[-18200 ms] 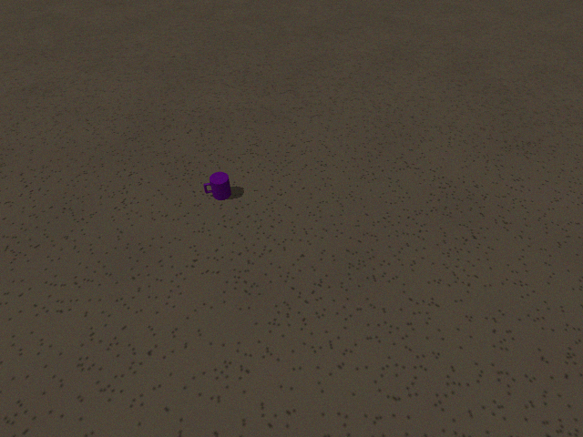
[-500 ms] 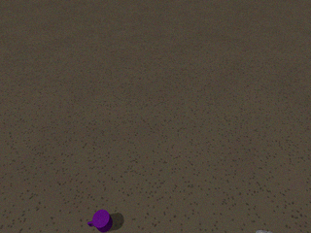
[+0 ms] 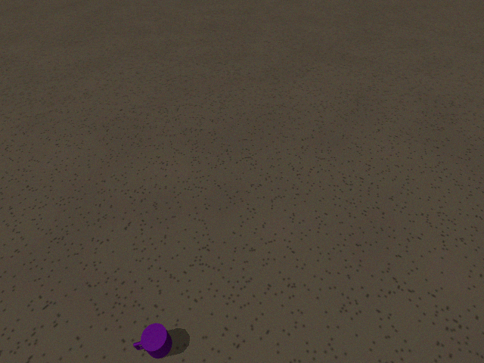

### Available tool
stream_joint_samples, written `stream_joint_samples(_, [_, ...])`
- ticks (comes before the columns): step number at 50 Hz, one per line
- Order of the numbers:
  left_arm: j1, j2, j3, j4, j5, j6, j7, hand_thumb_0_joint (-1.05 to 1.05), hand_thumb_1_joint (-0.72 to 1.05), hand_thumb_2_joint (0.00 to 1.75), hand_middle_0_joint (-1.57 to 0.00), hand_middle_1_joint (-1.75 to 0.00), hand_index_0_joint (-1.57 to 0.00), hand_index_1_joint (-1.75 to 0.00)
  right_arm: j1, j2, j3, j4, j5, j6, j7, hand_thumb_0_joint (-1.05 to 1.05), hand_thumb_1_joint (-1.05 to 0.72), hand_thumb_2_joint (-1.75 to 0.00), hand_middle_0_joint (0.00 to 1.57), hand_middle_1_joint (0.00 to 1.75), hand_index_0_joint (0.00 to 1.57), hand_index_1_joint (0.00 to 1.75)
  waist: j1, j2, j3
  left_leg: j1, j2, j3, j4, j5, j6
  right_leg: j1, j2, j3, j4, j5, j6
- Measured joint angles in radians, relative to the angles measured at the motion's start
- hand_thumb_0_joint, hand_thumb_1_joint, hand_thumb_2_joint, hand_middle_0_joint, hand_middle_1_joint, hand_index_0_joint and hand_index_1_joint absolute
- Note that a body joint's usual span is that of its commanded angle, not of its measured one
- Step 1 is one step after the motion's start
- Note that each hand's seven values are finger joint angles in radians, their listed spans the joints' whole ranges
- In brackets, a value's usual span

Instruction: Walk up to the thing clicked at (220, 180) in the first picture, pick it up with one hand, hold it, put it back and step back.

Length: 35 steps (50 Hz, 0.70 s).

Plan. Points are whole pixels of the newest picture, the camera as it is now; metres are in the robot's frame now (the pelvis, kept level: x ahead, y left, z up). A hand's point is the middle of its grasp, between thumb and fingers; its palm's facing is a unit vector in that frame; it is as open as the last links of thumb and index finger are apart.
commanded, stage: stand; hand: left
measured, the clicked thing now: (152, 342) +0.36 +0.34 -0.73
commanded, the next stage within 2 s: walk up in 0.68 s
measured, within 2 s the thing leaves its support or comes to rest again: neither
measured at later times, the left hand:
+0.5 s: hand out of the picture +0.07 +0.26 -0.16, palm faces -0.03 -0.94 -0.33, open 7.4 cm
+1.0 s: hand out of the picture +0.06 +0.28 -0.17, palm faces -0.03 -0.92 -0.38, open 7.4 cm
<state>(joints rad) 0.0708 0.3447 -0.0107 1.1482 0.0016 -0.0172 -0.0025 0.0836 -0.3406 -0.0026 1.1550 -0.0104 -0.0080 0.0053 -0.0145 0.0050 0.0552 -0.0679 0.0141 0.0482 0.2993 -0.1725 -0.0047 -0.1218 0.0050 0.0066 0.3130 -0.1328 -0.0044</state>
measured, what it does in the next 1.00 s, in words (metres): stands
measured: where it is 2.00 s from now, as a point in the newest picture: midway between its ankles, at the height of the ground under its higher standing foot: outside the picture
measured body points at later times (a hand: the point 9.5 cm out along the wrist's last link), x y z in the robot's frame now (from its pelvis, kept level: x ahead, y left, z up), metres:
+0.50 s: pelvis +0.01 +0.01 +0.00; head +0.01 +0.01 +0.45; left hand +0.07 +0.31 -0.14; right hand +0.07 -0.30 -0.14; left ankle +0.00 +0.12 -0.75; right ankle +0.03 -0.11 -0.75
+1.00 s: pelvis -0.04 +0.02 -0.02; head +0.03 +0.02 +0.42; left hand +0.07 +0.33 -0.15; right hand +0.07 -0.31 -0.14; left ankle -0.05 +0.12 -0.72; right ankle +0.03 -0.11 -0.75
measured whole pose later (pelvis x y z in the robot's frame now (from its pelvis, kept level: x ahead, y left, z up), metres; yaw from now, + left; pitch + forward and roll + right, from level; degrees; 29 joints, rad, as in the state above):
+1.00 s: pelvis -0.04 +0.02 -0.02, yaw +1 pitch -1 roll +0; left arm 0.04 0.38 0.04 0.98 0.02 0.04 0.01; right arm 0.05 -0.41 -0.05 1.01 0.00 0.05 0.00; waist 0.01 -0.01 0.19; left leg -0.34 -0.04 -0.01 0.82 -0.50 0.03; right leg -0.34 -0.03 0.01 0.54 -0.18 0.00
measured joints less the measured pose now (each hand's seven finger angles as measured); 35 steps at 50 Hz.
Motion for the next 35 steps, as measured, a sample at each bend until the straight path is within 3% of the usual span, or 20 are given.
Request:
stream_joint_samples(20, [0.054,0.006,0.001,0.002,0.003,0.004,-0.006,0.01,0.91,0.89,-0.2,-0.3,-0.2,-0.3,0.045,-0.007,-0.006,0.007,-0.007,-0.002,0.005,0.0,-0.9,-0.9,0.2,0.3,0.2,0.3,0.012,-0.011,-0.005,-0.036,-0.005,-0.006,0.018,-0.007,0.007,-0.025,-0.006,-0.005,0.001,0.0,0.005])
stream_joint_samples(35, [0.031,0.004,0.003,-0.015,-0.001,0.005,-0.003,0.01,0.91,0.89,-0.2,-0.3,-0.2,-0.3,0.012,-0.004,0.005,-0.013,-0.003,-0.007,-0.002,0.0,-0.9,-0.9,0.2,0.3,0.2,0.3,0.014,-0.006,-0.016,-0.016,-0.015,-0.008,0.012,-0.018,0.012,-0.013,-0.015,-0.007,0.015,-0.022,0.012])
